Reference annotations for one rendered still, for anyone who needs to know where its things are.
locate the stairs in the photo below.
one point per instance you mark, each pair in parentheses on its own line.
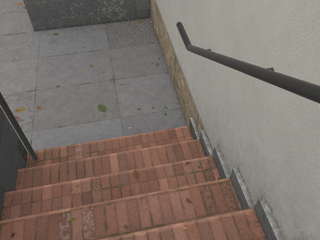
(156,185)

